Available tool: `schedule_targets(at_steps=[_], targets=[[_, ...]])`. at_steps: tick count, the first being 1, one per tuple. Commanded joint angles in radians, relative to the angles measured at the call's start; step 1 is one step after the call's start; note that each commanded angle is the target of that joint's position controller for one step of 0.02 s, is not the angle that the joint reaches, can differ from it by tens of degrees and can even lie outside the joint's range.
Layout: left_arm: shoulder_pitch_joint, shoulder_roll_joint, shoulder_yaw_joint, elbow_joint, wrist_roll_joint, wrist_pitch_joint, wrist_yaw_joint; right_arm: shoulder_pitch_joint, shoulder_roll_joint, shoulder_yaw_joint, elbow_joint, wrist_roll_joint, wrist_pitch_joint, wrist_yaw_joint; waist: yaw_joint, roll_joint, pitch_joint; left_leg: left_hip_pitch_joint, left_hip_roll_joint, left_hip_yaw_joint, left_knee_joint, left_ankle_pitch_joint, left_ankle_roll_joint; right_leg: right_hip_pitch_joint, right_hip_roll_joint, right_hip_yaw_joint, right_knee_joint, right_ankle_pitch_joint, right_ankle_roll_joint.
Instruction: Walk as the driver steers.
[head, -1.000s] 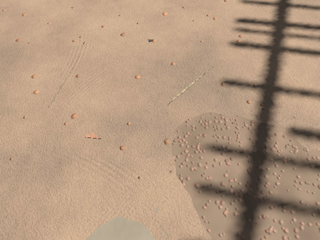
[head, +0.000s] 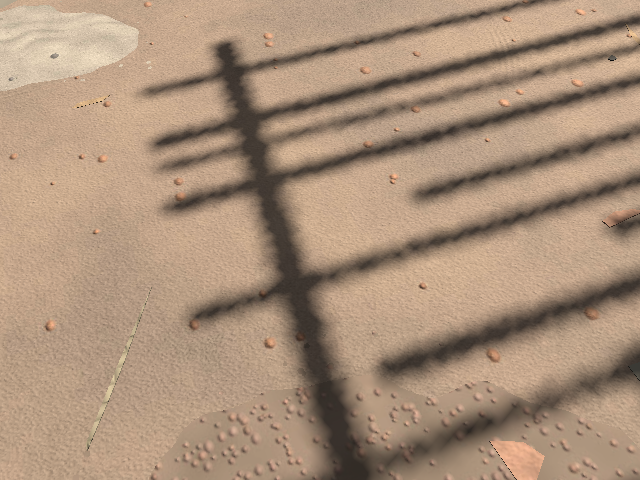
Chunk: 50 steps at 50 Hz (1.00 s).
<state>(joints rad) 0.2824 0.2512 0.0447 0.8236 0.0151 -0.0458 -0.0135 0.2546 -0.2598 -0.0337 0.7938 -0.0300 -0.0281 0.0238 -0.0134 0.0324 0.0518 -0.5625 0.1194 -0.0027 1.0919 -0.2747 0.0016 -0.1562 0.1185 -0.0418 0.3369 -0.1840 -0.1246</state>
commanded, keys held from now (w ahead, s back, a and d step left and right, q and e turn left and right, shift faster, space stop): w+q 1.00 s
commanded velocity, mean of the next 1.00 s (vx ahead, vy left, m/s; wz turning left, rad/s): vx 0.50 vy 0.00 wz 0.46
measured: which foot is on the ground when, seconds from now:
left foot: up 0.00-0.32, down 0.34-0.84, up 0.86-1.00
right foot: down 0.00-0.36, up 0.38-0.82, down 0.84-1.00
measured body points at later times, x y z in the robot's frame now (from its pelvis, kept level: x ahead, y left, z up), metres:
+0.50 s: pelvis +0.27 +0.07 -0.01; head +0.30 +0.08 +0.44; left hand +0.30 +0.35 -0.13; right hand +0.42 -0.18 -0.13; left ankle +0.29 +0.12 -0.74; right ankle +0.25 -0.08 -0.65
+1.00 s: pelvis +0.56 +0.11 +0.00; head +0.59 +0.11 +0.44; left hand +0.54 +0.41 -0.10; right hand +0.76 -0.10 -0.13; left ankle +0.43 +0.16 -0.66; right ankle +0.64 +0.04 -0.74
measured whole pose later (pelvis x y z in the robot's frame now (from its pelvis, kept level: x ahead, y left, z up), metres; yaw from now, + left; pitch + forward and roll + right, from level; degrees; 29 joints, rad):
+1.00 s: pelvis +0.56 +0.11 +0.00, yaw +33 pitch +1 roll +0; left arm 0.20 0.26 0.02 0.74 0.03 -0.06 0.01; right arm 0.32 -0.32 -0.07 0.80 -0.03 -0.02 0.02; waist -0.03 0.04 0.03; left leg -0.40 -0.05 -0.05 1.13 -0.36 0.06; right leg -0.28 0.01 -0.07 0.45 -0.19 -0.03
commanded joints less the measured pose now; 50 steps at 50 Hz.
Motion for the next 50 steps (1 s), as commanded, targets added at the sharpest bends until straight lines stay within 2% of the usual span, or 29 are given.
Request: schedule_targets(at_steps=[1,5,8,11,14,15,16,17,18,19,20,21,22,23,25,27,32,37,39,40,41,42,43,44,45,46,47,48,50], targets=[[0.046,0.127,0.029,-0.023,0.000,-0.035,0.001,0.039,-0.072,-0.023,-0.019,0.005,0.013,0.010,0.006,-0.067,-0.009,-0.068,0.006,-0.011,-0.053,0.117,0.005,0.039,-0.285,0.150,-0.202,0.350,-0.083],[0.077,0.113,0.020,0.004,0.001,-0.045,0.007,-0.067,-0.062,-0.023,-0.040,0.012,0.007,0.013,0.036,-0.080,0.026,-0.133,-0.043,-0.045,-0.205,0.246,0.016,0.108,-0.282,0.061,-0.223,0.358,-0.037],[0.097,0.105,0.013,0.026,0.003,-0.051,0.018,-0.147,-0.048,-0.014,-0.061,0.005,0.001,0.021,0.058,-0.081,0.047,-0.126,-0.061,0.008,-0.329,0.302,0.029,0.160,-0.295,0.004,-0.230,0.417,-0.020],[0.143,0.107,0.007,0.063,0.006,-0.047,0.033,-0.219,-0.033,-0.004,-0.093,-0.001,-0.003,0.029,0.078,-0.077,0.062,-0.114,-0.081,0.072,-0.439,0.267,0.058,0.252,-0.319,-0.037,-0.188,0.553,-0.009],[0.128,0.148,0.011,0.077,0.013,-0.040,0.047,-0.156,-0.051,-0.011,-0.087,-0.001,-0.002,0.024,0.032,-0.119,-0.001,0.022,-0.162,0.143,-0.485,0.125,0.118,0.321,-0.336,-0.085,-0.006,0.993,0.018],[0.118,0.164,0.014,0.078,0.017,-0.034,0.051,-0.083,-0.067,-0.019,-0.069,-0.004,-0.003,0.020,-0.003,-0.133,-0.046,0.100,-0.195,0.155,-0.492,0.070,0.143,0.327,-0.341,-0.098,0.115,1.109,0.021],[0.110,0.179,0.018,0.074,0.020,-0.026,0.053,0.031,-0.092,-0.032,-0.037,-0.008,-0.009,0.015,-0.051,-0.134,-0.111,0.233,-0.219,0.142,-0.533,0.049,0.171,0.292,-0.341,-0.109,0.287,1.090,0.021],[0.080,0.186,0.017,0.056,0.013,-0.024,0.052,0.188,-0.136,-0.053,0.006,-0.022,-0.015,0.006,-0.136,-0.093,-0.190,0.471,-0.179,0.053,-0.607,0.071,0.221,0.135,-0.318,-0.130,0.533,0.882,0.035],[0.097,0.112,-0.002,-0.003,-0.007,-0.036,0.038,0.270,-0.261,-0.092,0.011,-0.025,-0.009,-0.011,-0.136,0.098,-0.296,0.764,0.095,-0.353,-0.626,0.041,0.346,-0.212,-0.188,-0.159,0.924,0.305,0.077],[0.084,0.117,0.004,-0.035,0.001,-0.044,0.025,0.214,-0.280,-0.096,0.002,0.010,-0.003,-0.006,-0.084,0.154,-0.354,0.876,0.235,-0.776,-0.753,0.196,0.457,-0.480,-0.027,0.020,1.139,-0.337,0.093],[0.009,0.126,0.002,-0.051,0.015,-0.051,0.018,0.168,-0.247,-0.093,0.008,0.034,0.002,-0.007,-0.079,0.025,-0.232,0.786,0.197,-0.620,-0.769,0.167,0.421,-0.562,-0.117,0.125,1.119,-0.241,0.083],[-0.016,0.122,-0.003,-0.064,0.005,-0.062,0.014,0.119,-0.192,-0.079,0.004,0.031,0.004,-0.011,-0.051,-0.025,-0.117,0.637,0.169,-0.509,-0.803,0.194,0.381,-0.553,-0.157,0.107,1.039,-0.168,0.088],[-0.015,0.118,-0.002,-0.059,0.008,-0.060,0.013,0.075,-0.149,-0.067,0.001,0.027,0.004,-0.013,-0.009,-0.072,-0.045,0.519,0.115,-0.426,-0.832,0.250,0.333,-0.509,-0.188,0.098,0.944,-0.147,0.095],[-0.007,0.115,-0.003,-0.062,0.024,-0.042,0.013,0.049,-0.127,-0.059,0.000,0.031,-0.001,-0.017,0.022,-0.065,-0.017,0.435,0.068,-0.363,-0.850,0.319,0.307,-0.458,-0.204,0.094,0.884,-0.145,0.114],[0.021,0.094,-0.009,-0.061,0.039,-0.005,0.006,0.048,-0.131,-0.057,-0.001,0.031,-0.018,-0.015,0.045,-0.027,-0.039,0.369,0.017,-0.295,-0.867,0.401,0.297,-0.396,-0.209,0.073,0.816,-0.132,0.144],[-0.016,0.085,-0.011,-0.083,0.037,0.009,0.002,0.069,-0.161,-0.065,0.006,0.032,-0.028,-0.014,0.043,-0.011,-0.037,0.343,-0.014,-0.264,-0.884,0.415,0.291,-0.411,-0.211,0.052,0.732,-0.077,0.168],[-0.221,0.081,-0.017,-0.154,0.027,0.009,-0.003,0.157,-0.170,-0.072,0.019,0.033,-0.022,-0.017,-0.036,0.028,-0.013,0.414,-0.051,-0.276,-0.874,0.394,0.234,-0.486,-0.197,0.041,0.468,0.120,0.192],[-0.344,0.093,-0.024,-0.205,0.015,-0.009,-0.008,0.217,-0.185,-0.078,0.020,0.017,-0.017,-0.028,-0.083,0.038,-0.021,0.536,-0.020,-0.342,-0.789,0.502,0.220,-0.476,-0.148,0.052,0.303,0.140,0.171],[-0.302,0.117,-0.019,-0.203,0.012,-0.017,-0.005,0.180,-0.199,-0.081,0.004,0.012,-0.018,-0.036,-0.048,0.048,-0.028,0.531,-0.003,-0.379,-0.746,0.522,0.191,-0.371,-0.133,0.073,0.228,0.096,0.147],[-0.238,0.135,-0.012,-0.186,0.010,-0.022,-0.001,0.143,-0.209,-0.083,-0.008,0.010,-0.020,-0.037,-0.012,0.054,-0.042,0.497,-0.005,-0.385,-0.706,0.563,0.171,-0.263,-0.116,0.072,0.196,0.054,0.131],[-0.133,0.158,-0.001,-0.153,0.010,-0.028,0.009,0.117,-0.216,-0.084,-0.015,0.011,-0.025,-0.033,0.037,0.042,-0.087,0.466,-0.032,-0.380,-0.608,0.632,0.150,-0.115,-0.090,0.060,0.164,0.025,0.113],[-0.002,0.192,0.013,-0.124,0.020,-0.042,0.021,0.107,-0.199,-0.078,-0.016,0.022,-0.033,-0.023,0.107,-0.020,-0.163,0.398,-0.099,-0.327,-0.415,0.590,0.124,0.085,-0.142,0.100,0.106,0.032,0.081],[0.161,0.267,0.030,-0.121,0.042,-0.046,0.040,0.126,-0.113,-0.053,-0.047,0.031,-0.043,-0.018,0.154,-0.146,-0.324,0.282,-0.161,-0.229,-0.129,0.274,0.104,0.311,-0.397,0.351,0.073,-0.200,0.033],[0.107,0.339,0.050,-0.126,0.043,-0.027,0.041,0.247,-0.069,-0.043,-0.077,0.048,-0.037,-0.017,0.055,-0.389,-0.374,-0.007,-0.294,-0.128,0.072,-0.312,0.079,0.442,-0.584,0.816,-0.068,-0.267,-0.079],[0.038,0.234,0.037,-0.137,0.028,-0.015,0.035,0.215,-0.153,-0.051,-0.031,0.013,-0.016,-0.028,0.040,-0.178,-0.234,-0.090,-0.183,-0.129,0.155,-0.229,0.087,0.318,-0.549,0.777,-0.066,-0.388,-0.074],[-0.014,0.153,0.017,-0.146,0.020,-0.015,0.031,0.141,-0.160,-0.055,-0.033,0.006,-0.012,-0.017,0.043,-0.077,-0.124,-0.074,-0.152,-0.117,0.134,-0.130,0.081,0.191,-0.495,0.604,-0.079,-0.326,-0.052],[-0.040,0.121,0.008,-0.140,0.022,-0.016,0.027,0.110,-0.139,-0.051,-0.039,0.008,-0.008,-0.009,0.029,-0.062,-0.071,-0.051,-0.122,-0.103,0.100,-0.079,0.071,0.112,-0.446,0.465,-0.102,-0.176,-0.034],[-0.030,0.113,0.005,-0.127,0.020,-0.022,0.029,0.093,-0.128,-0.051,-0.042,-0.003,0.001,0.001,0.024,-0.103,-0.047,-0.034,-0.099,-0.092,0.073,-0.063,0.062,0.068,-0.409,0.362,-0.115,-0.069,-0.018],[-0.003,0.112,0.007,-0.102,0.011,-0.041,0.024,0.094,-0.111,-0.046,-0.045,-0.007,0.021,0.016,0.011,-0.147,-0.046,-0.011,-0.089,-0.073,0.066,-0.036,0.050,0.035,-0.376,0.244,-0.134,0.086,-0.010]])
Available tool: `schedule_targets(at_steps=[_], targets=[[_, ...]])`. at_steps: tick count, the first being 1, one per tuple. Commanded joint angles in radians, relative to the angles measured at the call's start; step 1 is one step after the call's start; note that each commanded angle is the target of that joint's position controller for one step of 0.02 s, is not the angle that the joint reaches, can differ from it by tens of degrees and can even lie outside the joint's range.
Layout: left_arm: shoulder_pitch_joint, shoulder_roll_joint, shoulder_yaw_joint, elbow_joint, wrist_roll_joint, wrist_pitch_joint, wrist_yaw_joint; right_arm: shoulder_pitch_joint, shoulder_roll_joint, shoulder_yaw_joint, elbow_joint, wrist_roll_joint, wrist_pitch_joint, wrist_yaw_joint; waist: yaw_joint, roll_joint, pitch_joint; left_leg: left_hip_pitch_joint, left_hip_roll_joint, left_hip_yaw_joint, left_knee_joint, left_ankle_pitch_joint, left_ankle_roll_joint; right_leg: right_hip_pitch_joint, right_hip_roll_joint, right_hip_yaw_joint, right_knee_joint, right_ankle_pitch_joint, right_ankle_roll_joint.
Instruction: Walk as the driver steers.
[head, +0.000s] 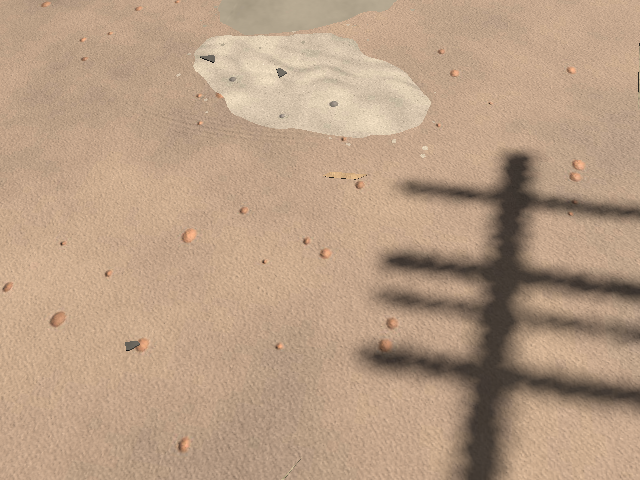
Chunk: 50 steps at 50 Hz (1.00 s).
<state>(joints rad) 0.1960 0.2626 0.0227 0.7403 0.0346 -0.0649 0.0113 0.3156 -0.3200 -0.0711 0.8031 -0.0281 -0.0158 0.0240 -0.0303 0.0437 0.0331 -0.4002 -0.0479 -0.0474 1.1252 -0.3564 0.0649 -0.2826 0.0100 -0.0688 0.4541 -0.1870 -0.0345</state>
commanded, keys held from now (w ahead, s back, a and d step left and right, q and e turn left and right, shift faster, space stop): w+q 0.02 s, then w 0.28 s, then w+e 0.70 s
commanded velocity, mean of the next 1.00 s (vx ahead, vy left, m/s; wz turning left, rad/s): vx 0.50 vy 0.00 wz -0.13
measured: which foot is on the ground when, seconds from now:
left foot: up 0.00-0.32, down 0.34-0.90, up 0.92-1.00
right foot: down 0.00-0.36, up 0.38-0.88, down 0.90-1.00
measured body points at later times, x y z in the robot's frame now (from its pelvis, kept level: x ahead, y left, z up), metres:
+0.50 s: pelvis +0.26 +0.06 +0.00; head +0.28 +0.07 +0.45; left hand +0.24 +0.31 -0.15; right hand +0.40 -0.18 -0.11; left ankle +0.27 +0.13 -0.74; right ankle +0.18 -0.09 -0.65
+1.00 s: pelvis +0.52 +0.01 -0.01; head +0.55 +0.00 +0.43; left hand +0.70 +0.25 -0.13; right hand +0.51 -0.25 -0.15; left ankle +0.40 +0.15 -0.63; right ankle +0.56 -0.04 -0.74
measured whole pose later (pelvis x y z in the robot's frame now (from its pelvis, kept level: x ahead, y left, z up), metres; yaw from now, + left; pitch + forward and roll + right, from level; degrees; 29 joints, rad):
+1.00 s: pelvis +0.52 +0.01 -0.01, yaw -13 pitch +0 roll +0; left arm 0.17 0.27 0.07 0.83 0.02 -0.01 -0.02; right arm 0.29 -0.23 -0.03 0.88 -0.02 -0.07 0.00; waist -0.01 0.01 0.06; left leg -0.32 0.05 0.05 1.26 -0.37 0.00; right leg -0.36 0.11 -0.08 0.56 -0.21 -0.14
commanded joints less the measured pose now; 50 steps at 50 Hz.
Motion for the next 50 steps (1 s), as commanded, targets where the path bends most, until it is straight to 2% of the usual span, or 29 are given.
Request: schedule_targets(at_steps=[1,5,9,13,15,16,17,18,19,20,21,22,24,25,28,31,33,35,38,39,41,43,44,45,46,47,48,49,50], targets=[[0.097,0.103,0.031,-0.010,-0.014,-0.031,-0.005,0.015,-0.044,-0.007,-0.065,-0.008,0.014,0.021,0.026,-0.154,-0.029,-0.191,0.082,-0.025,0.031,0.063,-0.016,0.169,-0.270,0.236,-0.259,0.149,-0.106],[0.146,0.107,0.036,0.032,-0.014,-0.044,-0.016,-0.099,-0.014,0.008,-0.104,-0.011,0.012,0.033,0.035,-0.136,-0.002,-0.278,0.082,-0.033,-0.080,0.167,-0.034,0.189,-0.258,0.128,-0.300,0.256,-0.133],[0.170,0.110,0.037,0.068,-0.018,-0.041,-0.023,-0.239,0.019,0.033,-0.140,-0.010,-0.001,0.042,0.058,-0.139,0.026,-0.201,0.075,0.042,-0.360,0.294,-0.037,0.170,-0.216,0.015,-0.312,0.302,-0.115],[0.249,0.142,0.043,0.124,-0.020,-0.026,-0.018,-0.323,0.010,0.043,-0.164,-0.013,-0.009,0.040,0.077,-0.141,0.040,-0.129,0.068,0.107,-0.508,0.243,0.001,0.250,-0.261,0.011,-0.278,0.389,-0.112],[0.257,0.160,0.046,0.145,-0.019,-0.014,-0.014,-0.293,-0.004,0.039,-0.154,-0.019,-0.016,0.029,0.053,-0.145,0.020,-0.056,0.038,0.132,-0.559,0.165,0.036,0.306,-0.272,0.000,-0.185,0.590,-0.105],[0.264,0.161,0.044,0.158,-0.023,-0.008,-0.013,-0.212,-0.012,0.033,-0.126,-0.025,-0.025,0.021,0.014,-0.137,-0.026,0.063,0.012,0.141,-0.611,0.160,0.055,0.307,-0.258,-0.007,-0.066,0.716,-0.097],[0.266,0.147,0.037,0.163,-0.029,-0.004,-0.013,-0.054,-0.036,0.019,-0.068,-0.036,-0.038,0.010,-0.055,-0.099,-0.116,0.280,0.002,0.135,-0.663,0.197,0.079,0.240,-0.216,-0.034,0.119,0.705,-0.078],[0.250,0.105,0.021,0.124,-0.033,-0.007,-0.017,0.125,-0.113,-0.004,-0.031,-0.056,-0.045,-0.006,-0.126,0.002,-0.246,0.548,0.217,-0.091,-0.683,0.099,0.126,0.039,-0.171,-0.050,0.402,0.375,-0.058],[0.338,0.001,0.001,0.088,-0.049,-0.006,-0.025,0.144,-0.212,-0.027,-0.032,-0.044,-0.039,-0.020,-0.074,0.235,-0.355,0.765,0.509,-0.553,-0.787,0.110,0.237,-0.301,0.010,-0.045,0.737,-0.362,-0.022],[0.251,0.128,0.038,0.106,-0.026,0.007,-0.010,0.119,-0.176,-0.026,-0.036,-0.003,-0.034,-0.026,-0.099,0.056,-0.288,0.663,0.474,-0.525,-0.808,0.144,0.217,-0.363,-0.015,0.116,0.808,-0.323,-0.038],[0.201,0.114,0.040,0.090,-0.034,0.003,-0.014,0.041,-0.116,-0.007,-0.029,0.001,-0.038,-0.027,-0.051,0.042,-0.148,0.536,0.422,-0.352,-0.829,0.215,0.183,-0.373,-0.054,0.135,0.782,-0.235,-0.048],[0.199,0.089,0.036,0.102,-0.038,0.002,-0.017,-0.009,-0.056,0.009,-0.025,0.001,-0.047,-0.022,-0.017,0.022,-0.078,0.428,0.374,-0.245,-0.872,0.290,0.144,-0.338,-0.084,0.124,0.721,-0.177,-0.045],[0.236,0.065,0.037,0.136,-0.014,0.028,-0.026,-0.057,-0.001,0.024,-0.018,0.006,-0.062,-0.025,0.032,0.054,-0.030,0.309,0.307,-0.106,-0.930,0.333,0.091,-0.258,-0.103,0.113,0.667,-0.124,-0.026],[0.240,0.052,0.039,0.143,-0.010,0.040,-0.033,-0.049,0.006,0.026,-0.010,0.006,-0.072,-0.026,0.039,0.052,-0.029,0.287,0.300,-0.073,-0.947,0.366,0.089,-0.238,-0.097,0.109,0.669,-0.105,-0.021],[0.165,0.029,0.043,0.120,-0.009,0.056,-0.049,-0.017,-0.017,0.016,0.019,0.014,-0.093,-0.030,0.052,0.033,0.007,0.292,0.291,0.021,-0.991,0.419,0.088,-0.320,-0.106,0.101,0.648,-0.010,-0.008],[0.062,0.023,0.043,0.086,-0.007,0.059,-0.057,0.023,-0.009,0.015,0.045,0.012,-0.094,-0.034,0.037,0.025,0.040,0.321,0.284,0.095,-1.005,0.444,0.088,-0.411,-0.113,0.092,0.572,0.090,0.004],[-0.009,0.011,0.035,0.061,-0.007,0.055,-0.062,0.033,-0.004,0.017,0.059,0.011,-0.093,-0.036,0.028,0.021,0.059,0.325,0.268,0.151,-1.002,0.472,0.082,-0.408,-0.106,0.066,0.456,0.155,0.005],[-0.082,-0.001,0.026,0.034,-0.004,0.052,-0.070,0.054,-0.015,0.015,0.074,0.011,-0.093,-0.040,0.011,0.023,0.071,0.341,0.270,0.193,-0.997,0.513,0.075,-0.379,-0.094,0.024,0.343,0.200,-0.004],[-0.162,0.003,0.020,-0.004,0.000,0.051,-0.078,0.106,-0.035,0.011,0.104,0.009,-0.085,-0.048,-0.011,0.015,0.085,0.427,0.298,0.233,-0.963,0.618,0.066,-0.360,-0.074,-0.033,0.234,0.172,-0.041],[-0.170,0.008,0.020,-0.011,0.001,0.051,-0.078,0.114,-0.041,0.010,0.112,0.007,-0.080,-0.050,-0.008,0.016,0.082,0.460,0.306,0.248,-0.933,0.691,0.060,-0.346,-0.061,-0.048,0.211,0.141,-0.057],[-0.139,0.023,0.027,-0.010,0.003,0.052,-0.073,0.103,-0.066,0.005,0.117,0.005,-0.071,-0.057,0.017,0.035,0.046,0.511,0.312,0.283,-0.820,0.983,0.046,-0.266,-0.006,-0.088,0.187,0.048,-0.098],[-0.012,0.052,0.044,0.020,0.004,0.049,-0.062,0.089,-0.099,-0.004,0.116,0.001,-0.054,-0.061,0.076,0.054,-0.038,0.524,0.316,0.300,-0.584,1.179,0.043,-0.115,0.064,-0.109,0.166,-0.064,-0.148],[0.116,0.078,0.061,0.059,0.009,0.040,-0.054,0.079,-0.109,-0.007,0.110,0.004,-0.045,-0.059,0.136,0.033,-0.112,0.453,0.306,0.308,-0.378,1.086,0.031,0.060,0.091,-0.088,0.093,-0.052,-0.179],[0.263,0.163,0.093,0.096,0.021,0.036,-0.037,0.071,-0.091,-0.002,0.083,0.006,-0.046,-0.054,0.200,-0.058,-0.203,0.251,0.270,0.314,-0.076,0.769,-0.001,0.301,-0.037,0.111,0.023,-0.132,-0.235],[0.207,0.280,0.124,0.071,0.001,0.048,-0.028,0.090,0.014,0.015,0.005,0.020,-0.057,-0.032,0.115,-0.331,-0.283,-0.220,0.020,0.247,0.333,-0.151,-0.072,0.602,-0.334,0.707,-0.087,-0.100,-0.409],[0.228,0.271,0.123,0.063,-0.025,0.060,-0.025,-0.025,-0.064,0.006,-0.023,0.008,-0.072,-0.027,0.168,-0.135,-0.294,-0.344,0.030,0.027,0.387,-0.124,-0.065,0.593,-0.351,0.783,-0.173,-0.041,-0.427],[0.173,0.226,0.111,0.073,-0.028,0.060,-0.015,-0.074,-0.043,0.014,-0.040,0.019,-0.086,-0.023,0.136,-0.082,-0.159,-0.381,0.096,0.001,0.329,-0.032,-0.055,0.484,-0.338,0.633,-0.180,0.015,-0.392],[0.135,0.164,0.095,0.080,-0.029,0.055,-0.012,-0.056,-0.041,0.015,-0.030,0.022,-0.095,-0.026,0.083,-0.010,-0.060,-0.320,0.135,0.009,0.208,0.021,-0.055,0.324,-0.293,0.534,-0.199,0.131,-0.338],[0.098,0.134,0.085,0.081,-0.031,0.046,-0.009,-0.060,-0.036,0.014,-0.031,0.007,-0.083,-0.027,0.044,0.003,-0.022,-0.259,0.160,0.001,0.125,0.027,-0.063,0.230,-0.233,0.453,-0.206,0.213,-0.298]])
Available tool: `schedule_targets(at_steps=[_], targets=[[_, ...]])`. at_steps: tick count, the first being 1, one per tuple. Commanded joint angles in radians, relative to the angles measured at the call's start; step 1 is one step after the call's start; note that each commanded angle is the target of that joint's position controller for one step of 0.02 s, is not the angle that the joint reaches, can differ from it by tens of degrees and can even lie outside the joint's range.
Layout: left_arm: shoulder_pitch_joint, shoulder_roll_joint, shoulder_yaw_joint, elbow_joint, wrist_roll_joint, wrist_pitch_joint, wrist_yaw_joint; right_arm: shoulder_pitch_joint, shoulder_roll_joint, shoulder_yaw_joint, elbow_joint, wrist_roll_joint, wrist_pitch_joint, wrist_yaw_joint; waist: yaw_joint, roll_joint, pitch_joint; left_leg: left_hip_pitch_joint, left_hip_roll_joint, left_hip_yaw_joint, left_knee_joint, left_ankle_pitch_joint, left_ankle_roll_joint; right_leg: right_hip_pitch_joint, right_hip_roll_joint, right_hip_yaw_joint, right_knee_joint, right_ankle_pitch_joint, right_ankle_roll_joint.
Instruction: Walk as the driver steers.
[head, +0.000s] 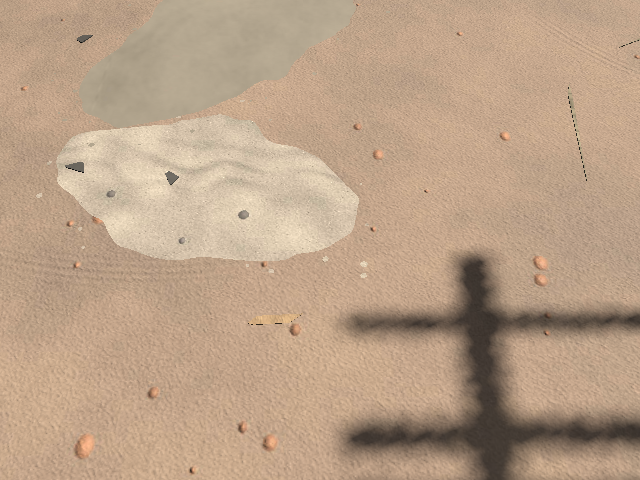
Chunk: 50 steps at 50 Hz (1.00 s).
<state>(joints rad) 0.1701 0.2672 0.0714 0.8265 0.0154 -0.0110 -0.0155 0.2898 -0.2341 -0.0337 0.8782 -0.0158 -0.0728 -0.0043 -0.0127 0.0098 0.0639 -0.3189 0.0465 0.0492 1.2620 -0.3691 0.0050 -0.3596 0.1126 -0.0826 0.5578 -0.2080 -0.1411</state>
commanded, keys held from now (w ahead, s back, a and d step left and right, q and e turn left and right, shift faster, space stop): w+e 0.40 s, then w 0.36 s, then w+q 0.24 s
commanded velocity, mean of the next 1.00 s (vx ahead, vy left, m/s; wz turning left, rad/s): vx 0.50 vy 0.00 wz -0.30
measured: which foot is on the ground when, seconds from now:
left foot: up 0.00-0.40, down 0.42-0.90, up 0.92-1.00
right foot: down 0.00-0.42, up 0.44-0.88, down 0.90-1.00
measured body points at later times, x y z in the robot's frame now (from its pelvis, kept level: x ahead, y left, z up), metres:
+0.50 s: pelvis +0.28 +0.03 +0.01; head +0.31 +0.03 +0.45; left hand +0.37 +0.31 -0.13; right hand +0.39 -0.26 -0.08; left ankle +0.37 +0.11 -0.72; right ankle +0.10 -0.03 -0.65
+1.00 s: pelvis +0.50 -0.08 +0.01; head +0.52 -0.10 +0.46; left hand +0.73 +0.11 -0.08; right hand +0.41 -0.32 -0.14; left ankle +0.43 +0.08 -0.65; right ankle +0.52 -0.17 -0.72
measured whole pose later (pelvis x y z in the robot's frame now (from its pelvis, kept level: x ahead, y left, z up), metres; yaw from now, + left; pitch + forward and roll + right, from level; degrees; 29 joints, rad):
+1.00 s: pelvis +0.50 -0.08 +0.01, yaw -16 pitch +1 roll +1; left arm 0.13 0.23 0.02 0.77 0.04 -0.07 -0.01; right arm 0.40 -0.25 -0.05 0.93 -0.01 -0.05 0.01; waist -0.05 0.02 0.03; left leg -0.31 0.01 0.00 1.03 -0.39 0.07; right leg -0.32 -0.01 -0.09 0.49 -0.19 -0.06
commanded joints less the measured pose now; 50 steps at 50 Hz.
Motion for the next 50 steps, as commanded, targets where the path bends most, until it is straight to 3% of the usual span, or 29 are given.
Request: schedule_targets(at_steps=[1,3,5,10,15,17,19,20,21,22,23,24,25,27,29,31,37,40,42,43,44,45,46,47,48,49,50], targets=[[0.094,0.110,0.029,-0.013,-0.013,-0.017,0.020,-0.006,-0.116,-0.021,-0.097,-0.024,-0.006,0.002,-0.002,0.028,-0.052,-0.272,0.069,-0.092,-0.052,0.045,-0.016,0.242,-0.296,0.406,-0.322,0.295,-0.174],[0.107,0.119,0.027,-0.011,-0.018,-0.038,0.014,0.010,-0.099,-0.019,-0.100,-0.036,0.028,0.009,-0.020,0.008,-0.068,-0.233,0.064,-0.075,-0.121,0.049,-0.037,0.196,-0.257,0.357,-0.331,0.370,-0.170],[0.134,0.148,0.034,-0.006,-0.016,-0.046,0.010,-0.039,-0.088,-0.016,-0.122,-0.034,0.041,0.014,-0.013,-0.011,-0.055,-0.255,0.063,-0.057,-0.209,0.106,-0.055,0.169,-0.231,0.338,-0.350,0.348,-0.161],[0.229,0.154,0.038,0.005,-0.015,-0.042,0.008,-0.243,-0.090,-0.010,-0.191,-0.024,0.041,0.020,0.067,-0.060,-0.023,-0.334,0.043,-0.055,-0.462,0.303,-0.071,0.236,-0.203,0.362,-0.346,0.292,-0.107],[0.293,0.168,0.040,0.007,-0.001,-0.038,0.019,-0.364,-0.101,-0.002,-0.243,-0.013,0.024,0.025,0.112,-0.075,-0.028,-0.322,-0.008,-0.060,-0.615,0.321,-0.052,0.346,-0.227,0.416,-0.262,0.411,-0.091],[0.267,0.182,0.044,-0.006,0.003,-0.038,0.027,-0.334,-0.121,-0.005,-0.246,-0.010,0.015,0.024,0.084,-0.090,-0.031,-0.230,-0.024,-0.077,-0.684,0.278,-0.031,0.342,-0.240,0.450,-0.221,0.438,-0.065],[0.204,0.202,0.047,-0.026,0.005,-0.043,0.025,-0.183,-0.158,-0.020,-0.205,-0.008,0.004,0.012,0.006,-0.093,-0.077,0.012,-0.067,-0.064,-0.749,0.204,0.000,0.270,-0.218,0.456,-0.110,0.540,-0.024],[0.187,0.194,0.044,-0.028,-0.003,-0.050,0.017,-0.051,-0.186,-0.033,-0.170,-0.014,-0.009,0.001,-0.064,-0.038,-0.144,0.203,-0.047,-0.077,-0.817,0.224,0.027,0.215,-0.156,0.411,0.065,0.536,0.001],[0.196,0.122,0.022,-0.053,-0.014,-0.060,0.009,0.113,-0.258,-0.050,-0.158,-0.037,-0.017,-0.017,-0.122,0.071,-0.295,0.424,0.166,-0.284,-0.856,0.023,0.080,0.113,-0.092,0.323,0.338,0.320,0.028],[0.325,0.040,0.005,-0.078,-0.037,-0.059,0.009,0.112,-0.346,-0.070,-0.159,-0.049,-0.004,-0.020,-0.041,0.308,-0.377,0.617,0.402,-0.756,-0.975,-0.052,0.203,-0.186,0.065,0.214,0.581,-0.336,0.062],[0.320,0.118,0.009,-0.041,-0.001,-0.045,0.018,0.055,-0.267,-0.063,-0.159,-0.031,0.008,-0.013,-0.020,0.173,-0.283,0.513,0.381,-0.827,-1.003,-0.196,0.222,-0.280,-0.025,0.223,0.679,-0.305,0.050],[0.256,0.128,0.013,-0.034,0.009,-0.041,0.011,-0.008,-0.175,-0.041,-0.169,-0.021,0.009,-0.006,-0.014,0.055,-0.152,0.375,0.328,-0.664,-1.019,-0.183,0.203,-0.270,-0.065,0.221,0.672,-0.203,0.052],[0.208,0.110,0.008,-0.041,0.011,-0.041,0.003,-0.044,-0.129,-0.029,-0.161,-0.020,0.006,0.001,-0.005,0.020,-0.088,0.282,0.271,-0.524,-1.035,-0.048,0.183,-0.247,-0.091,0.210,0.626,-0.147,0.058],[0.189,0.090,0.002,-0.046,0.025,-0.028,-0.012,-0.032,-0.110,-0.020,-0.130,-0.017,-0.007,0.002,0.014,0.096,-0.054,0.200,0.192,-0.347,-1.058,0.165,0.152,-0.197,-0.117,0.198,0.561,-0.121,0.076],[0.186,0.080,-0.002,-0.047,0.027,-0.017,-0.019,0.010,-0.121,-0.023,-0.099,-0.007,-0.028,0.011,0.022,0.105,-0.068,0.198,0.182,-0.281,-1.061,0.337,0.165,-0.187,-0.106,0.190,0.538,-0.108,0.086],[0.131,0.073,-0.008,-0.066,0.028,-0.015,-0.024,0.031,-0.135,-0.029,-0.079,0.001,-0.038,0.015,0.023,0.097,-0.057,0.209,0.188,-0.237,-1.087,0.378,0.184,-0.237,-0.116,0.184,0.490,-0.067,0.099],[-0.109,0.029,-0.047,-0.135,0.021,-0.025,-0.042,0.087,-0.145,-0.033,-0.027,0.005,-0.028,0.021,-0.020,0.094,-0.012,0.171,0.138,-0.097,-1.129,0.405,0.167,-0.176,-0.164,0.057,0.144,0.111,0.126],[-0.163,0.046,-0.047,-0.153,0.018,-0.031,-0.033,0.145,-0.169,-0.039,0.004,0.006,-0.020,0.022,-0.035,0.089,-0.007,0.203,0.168,-0.125,-1.085,0.476,0.161,-0.109,-0.149,0.030,0.055,0.093,0.111],[-0.134,0.060,-0.042,-0.149,0.019,-0.040,-0.023,0.144,-0.189,-0.044,0.014,0.003,-0.011,0.019,-0.011,0.084,-0.013,0.230,0.185,-0.152,-1.019,0.540,0.154,-0.046,-0.130,0.027,0.002,0.043,0.093],[-0.063,0.066,-0.037,-0.126,0.023,-0.048,-0.015,0.134,-0.194,-0.045,0.017,0.006,-0.006,0.017,0.029,0.066,-0.037,0.222,0.171,-0.144,-0.936,0.612,0.141,0.057,-0.109,0.023,-0.061,0.047,0.083],[0.068,0.097,-0.021,-0.077,0.036,-0.061,-0.003,0.143,-0.173,-0.039,0.022,0.009,-0.005,0.017,0.080,0.014,-0.111,0.178,0.116,-0.105,-0.763,0.647,0.121,0.245,-0.107,0.039,-0.112,0.054,0.062],[0.242,0.172,0.001,-0.050,0.057,-0.071,0.012,0.121,-0.130,-0.024,-0.013,0.015,-0.009,0.019,0.155,-0.090,-0.241,0.028,0.055,-0.059,-0.496,0.428,0.095,0.476,-0.304,0.244,-0.152,-0.071,0.014],[0.292,0.281,0.027,-0.045,0.056,-0.062,0.022,0.213,-0.014,0.000,-0.046,0.035,-0.007,0.016,0.121,-0.313,-0.345,-0.275,-0.094,0.013,-0.191,-0.145,0.060,0.681,-0.574,0.637,-0.261,-0.152,-0.082],[0.255,0.217,0.019,-0.049,0.025,-0.051,0.023,0.171,-0.138,-0.032,-0.019,0.010,0.011,0.003,0.125,-0.155,-0.278,-0.337,-0.055,-0.086,-0.087,-0.147,0.076,0.568,-0.554,0.671,-0.296,-0.225,-0.089],[0.166,0.144,-0.002,-0.058,0.019,-0.053,0.021,0.120,-0.137,-0.039,-0.026,0.009,0.014,0.009,0.085,-0.108,-0.149,-0.347,-0.012,-0.113,-0.089,-0.057,0.085,0.455,-0.497,0.525,-0.316,-0.198,-0.063],[0.113,0.094,-0.015,-0.058,0.016,-0.060,0.017,0.101,-0.112,-0.035,-0.023,0.012,0.015,0.016,0.059,-0.105,-0.090,-0.320,0.017,-0.107,-0.125,0.008,0.080,0.365,-0.449,0.409,-0.350,-0.095,-0.038],[0.093,0.066,-0.022,-0.055,0.014,-0.068,0.018,0.096,-0.104,-0.038,-0.015,0.004,0.025,0.020,0.039,-0.118,-0.060,-0.292,0.031,-0.101,-0.150,0.039,0.072,0.312,-0.412,0.321,-0.372,-0.018,-0.011]])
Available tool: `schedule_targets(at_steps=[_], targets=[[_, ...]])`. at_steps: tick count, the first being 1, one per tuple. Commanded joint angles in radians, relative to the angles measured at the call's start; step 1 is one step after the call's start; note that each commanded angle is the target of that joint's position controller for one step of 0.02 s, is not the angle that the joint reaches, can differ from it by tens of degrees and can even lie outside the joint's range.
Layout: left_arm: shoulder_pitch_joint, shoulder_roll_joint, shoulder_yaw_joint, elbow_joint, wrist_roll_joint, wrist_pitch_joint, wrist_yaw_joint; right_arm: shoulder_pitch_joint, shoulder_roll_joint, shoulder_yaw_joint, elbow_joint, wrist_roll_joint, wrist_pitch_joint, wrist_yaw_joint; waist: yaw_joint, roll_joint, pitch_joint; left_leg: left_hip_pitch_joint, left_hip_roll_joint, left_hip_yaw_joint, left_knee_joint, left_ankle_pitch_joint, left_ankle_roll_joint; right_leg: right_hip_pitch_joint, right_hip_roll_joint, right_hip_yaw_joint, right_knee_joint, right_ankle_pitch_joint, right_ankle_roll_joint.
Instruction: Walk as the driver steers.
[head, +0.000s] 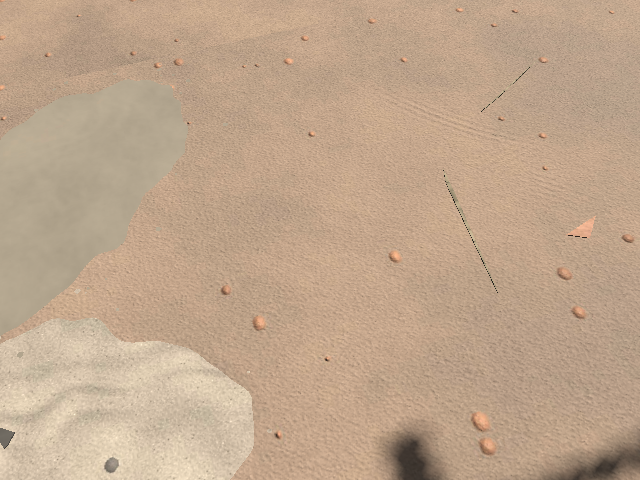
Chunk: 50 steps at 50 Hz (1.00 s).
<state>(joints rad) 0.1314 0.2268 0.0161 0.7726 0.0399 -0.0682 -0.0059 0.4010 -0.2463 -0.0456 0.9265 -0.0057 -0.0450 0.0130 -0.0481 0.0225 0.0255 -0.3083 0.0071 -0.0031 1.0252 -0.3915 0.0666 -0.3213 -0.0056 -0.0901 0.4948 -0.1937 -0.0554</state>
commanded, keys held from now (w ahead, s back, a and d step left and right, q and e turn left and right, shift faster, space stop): w+q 0.88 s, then w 0.12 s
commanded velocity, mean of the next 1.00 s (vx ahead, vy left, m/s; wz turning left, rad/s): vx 0.50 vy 0.00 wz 0.52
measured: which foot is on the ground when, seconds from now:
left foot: up 0.00-0.40, down 0.42-0.96, up 0.98-1.00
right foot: down 0.00-0.44, up 0.46-0.94, down 0.96-1.00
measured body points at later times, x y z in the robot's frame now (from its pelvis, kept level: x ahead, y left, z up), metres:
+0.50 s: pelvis +0.25 +0.06 -0.02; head +0.28 +0.08 +0.43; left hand +0.19 +0.32 -0.16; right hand +0.48 -0.14 -0.13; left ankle +0.30 +0.13 -0.74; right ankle +0.11 -0.10 -0.64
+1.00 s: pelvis +0.52 +0.12 -0.02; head +0.55 +0.13 +0.43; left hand +0.57 +0.44 -0.10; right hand +0.67 -0.13 -0.14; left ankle +0.32 +0.12 -0.70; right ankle +0.66 +0.09 -0.74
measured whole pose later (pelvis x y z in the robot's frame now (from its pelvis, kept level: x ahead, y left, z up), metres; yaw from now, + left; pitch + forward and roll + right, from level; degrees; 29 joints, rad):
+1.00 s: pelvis +0.52 +0.12 -0.02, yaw +34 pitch +1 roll +0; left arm 0.06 0.26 0.02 0.71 0.04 -0.07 0.00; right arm 0.42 -0.30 -0.08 0.86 -0.01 -0.04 0.00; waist -0.07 0.01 0.04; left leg -0.11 -0.14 -0.18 0.81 -0.48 0.09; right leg -0.45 0.02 -0.02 0.57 -0.14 -0.03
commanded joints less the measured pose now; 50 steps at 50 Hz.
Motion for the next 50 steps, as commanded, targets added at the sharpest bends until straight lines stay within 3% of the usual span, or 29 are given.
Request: schedule_targets(at_steps=[1,5,9,12,15,18,19,20,21,22,23,24,25,26,27,29,32,37,42,45,46,47,48,49,50], targets=[[0.125,0.093,0.030,0.007,-0.014,-0.017,0.012,-0.002,-0.081,-0.027,-0.057,-0.018,0.011,0.010,0.053,-0.143,-0.008,-0.275,0.078,-0.044,0.078,0.083,-0.002,0.235,-0.268,0.263,-0.323,0.028,-0.081],[0.171,0.109,0.041,0.042,-0.025,-0.045,0.017,-0.084,-0.046,-0.028,-0.087,-0.024,0.037,0.031,0.035,-0.102,0.007,-0.341,0.086,-0.028,0.071,0.189,-0.025,0.241,-0.262,0.127,-0.355,0.205,-0.093],[0.213,0.098,0.042,0.076,-0.021,-0.044,0.018,-0.222,-0.032,-0.020,-0.138,-0.026,0.040,0.046,0.050,-0.094,0.047,-0.403,0.091,-0.002,-0.075,0.317,-0.040,0.256,-0.243,0.012,-0.365,0.261,-0.096],[0.236,0.117,0.047,0.095,-0.021,-0.043,0.021,-0.331,-0.019,-0.005,-0.179,-0.027,0.037,0.058,0.072,-0.096,0.070,-0.343,0.077,0.056,-0.250,0.394,-0.025,0.258,-0.240,-0.061,-0.361,0.303,-0.086],[0.280,0.141,0.054,0.121,-0.019,-0.033,0.026,-0.396,-0.032,-0.003,-0.212,-0.032,0.037,0.064,0.087,-0.087,0.083,-0.313,0.057,0.106,-0.347,0.346,0.015,0.339,-0.265,-0.103,-0.323,0.402,-0.074],[0.283,0.176,0.062,0.134,-0.016,-0.015,0.034,-0.366,-0.053,-0.012,-0.215,-0.036,0.038,0.055,0.059,-0.109,0.040,-0.211,-0.018,0.163,-0.390,0.209,0.073,0.422,-0.273,-0.155,-0.160,0.789,-0.054],[0.281,0.193,0.067,0.137,-0.014,-0.005,0.036,-0.302,-0.068,-0.020,-0.200,-0.037,0.036,0.049,0.030,-0.118,-0.002,-0.135,-0.056,0.175,-0.400,0.152,0.098,0.435,-0.273,-0.166,-0.040,0.914,-0.051],[0.278,0.207,0.071,0.135,-0.015,0.006,0.035,-0.195,-0.089,-0.034,-0.170,-0.038,0.028,0.041,-0.015,-0.111,-0.069,-0.006,-0.094,0.172,-0.441,0.131,0.125,0.408,-0.268,-0.173,0.136,0.916,-0.046],[0.265,0.204,0.069,0.121,-0.016,0.011,0.033,-0.029,-0.135,-0.058,-0.117,-0.048,0.020,0.026,-0.093,-0.054,-0.160,0.235,-0.081,0.102,-0.516,0.145,0.165,0.265,-0.245,-0.185,0.394,0.732,-0.015],[0.294,0.101,0.046,0.061,-0.029,0.006,0.020,0.027,-0.259,-0.092,-0.114,-0.052,0.022,0.009,-0.071,0.140,-0.261,0.540,0.208,-0.326,-0.554,0.041,0.271,-0.113,-0.137,-0.183,0.751,0.080,0.039],[0.228,0.131,0.054,0.004,-0.024,-0.006,0.009,0.013,-0.310,-0.101,-0.139,-0.018,0.031,0.008,-0.060,0.161,-0.330,0.628,0.353,-0.778,-0.725,0.120,0.371,-0.348,0.034,0.019,0.956,-0.363,0.071],[0.113,0.150,0.056,-0.019,-0.020,-0.014,0.005,-0.011,-0.282,-0.095,-0.125,-0.007,0.039,0.000,-0.069,0.036,-0.197,0.557,0.318,-0.616,-0.746,0.175,0.332,-0.448,-0.037,0.118,0.948,-0.260,0.059],[0.114,0.133,0.047,-0.019,-0.029,-0.026,0.003,-0.060,-0.228,-0.082,-0.120,-0.001,0.037,-0.007,-0.028,0.000,-0.085,0.410,0.289,-0.488,-0.754,0.270,0.297,-0.426,-0.079,0.112,0.862,-0.165,0.053],[0.135,0.128,0.048,-0.001,-0.024,-0.027,0.006,-0.109,-0.184,-0.070,-0.124,-0.002,0.031,-0.010,0.021,-0.040,-0.029,0.297,0.227,-0.394,-0.765,0.372,0.247,-0.360,-0.109,0.114,0.766,-0.131,0.053],[0.155,0.127,0.048,0.003,-0.004,-0.011,0.006,-0.144,-0.156,-0.061,-0.128,0.006,0.024,-0.013,0.058,-0.033,-0.013,0.216,0.179,-0.326,-0.776,0.453,0.225,-0.294,-0.121,0.119,0.713,-0.124,0.064],[0.182,0.115,0.047,0.008,0.012,0.023,0.000,-0.148,-0.141,-0.053,-0.134,0.009,0.003,-0.009,0.082,-0.016,-0.042,0.160,0.136,-0.271,-0.786,0.548,0.222,-0.225,-0.119,0.111,0.662,-0.119,0.086],[0.107,0.098,0.043,-0.024,0.009,0.043,-0.007,-0.096,-0.174,-0.061,-0.123,0.007,-0.010,-0.005,0.068,-0.002,-0.021,0.127,0.104,-0.253,-0.818,0.502,0.214,-0.269,-0.115,0.093,0.551,-0.037,0.111],[-0.092,0.102,0.037,-0.088,0.001,0.040,-0.012,0.006,-0.175,-0.062,-0.110,0.004,-0.007,-0.007,-0.008,0.033,0.018,0.215,0.095,-0.297,-0.819,0.447,0.182,-0.367,-0.091,0.103,0.315,0.130,0.122],[-0.212,0.110,0.027,-0.142,-0.011,0.022,-0.020,0.067,-0.190,-0.065,-0.107,-0.008,-0.004,-0.018,-0.048,0.046,0.019,0.304,0.114,-0.341,-0.736,0.584,0.167,-0.334,-0.036,0.104,0.152,0.149,0.101],[-0.114,0.141,0.034,-0.127,-0.015,0.009,-0.014,0.006,-0.213,-0.069,-0.127,-0.013,-0.007,-0.028,0.016,0.065,0.004,0.264,0.126,-0.366,-0.669,0.659,0.117,-0.129,-0.005,0.111,0.049,0.081,0.062],[-0.022,0.160,0.043,-0.097,-0.014,0.003,-0.006,-0.012,-0.218,-0.069,-0.130,-0.013,-0.012,-0.025,0.054,0.061,-0.032,0.240,0.111,-0.356,-0.592,0.757,0.097,0.005,0.023,0.092,0.028,0.048,0.041],[0.107,0.181,0.055,-0.059,-0.008,-0.009,0.005,-0.015,-0.206,-0.064,-0.123,-0.007,-0.018,-0.018,0.120,0.009,-0.098,0.209,0.053,-0.303,-0.417,0.786,0.073,0.178,0.017,0.090,-0.038,0.067,0.014],[0.257,0.242,0.069,-0.047,0.012,-0.018,0.020,0.001,-0.144,-0.045,-0.141,0.000,-0.026,-0.011,0.174,-0.083,-0.231,0.103,-0.007,-0.236,-0.153,0.580,0.049,0.391,-0.170,0.283,-0.073,-0.116,-0.036],[0.285,0.344,0.093,-0.039,0.025,-0.009,0.023,0.135,-0.060,-0.029,-0.161,0.026,-0.026,-0.009,0.102,-0.333,-0.326,-0.195,-0.179,-0.129,0.119,-0.087,0.009,0.604,-0.417,0.773,-0.189,-0.209,-0.165],[0.229,0.268,0.084,-0.036,0.000,0.004,0.013,0.130,-0.132,-0.032,-0.125,-0.009,-0.016,-0.018,0.079,-0.210,-0.241,-0.296,-0.109,-0.150,0.216,-0.107,0.021,0.509,-0.409,0.881,-0.241,-0.339,-0.179]])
